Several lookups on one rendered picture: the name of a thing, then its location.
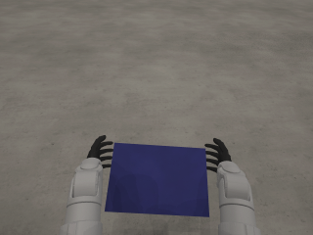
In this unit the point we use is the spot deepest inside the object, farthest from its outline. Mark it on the robot left hand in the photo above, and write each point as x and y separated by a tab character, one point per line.
95	151

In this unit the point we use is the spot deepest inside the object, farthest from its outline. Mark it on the left robot forearm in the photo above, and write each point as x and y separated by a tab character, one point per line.
84	200

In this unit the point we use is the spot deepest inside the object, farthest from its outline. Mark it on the carton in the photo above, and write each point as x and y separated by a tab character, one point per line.
155	179

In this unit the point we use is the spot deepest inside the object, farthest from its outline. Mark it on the robot right hand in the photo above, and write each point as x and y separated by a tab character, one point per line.
222	155

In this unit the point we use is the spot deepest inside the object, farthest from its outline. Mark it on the right robot forearm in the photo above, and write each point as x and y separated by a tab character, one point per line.
237	216

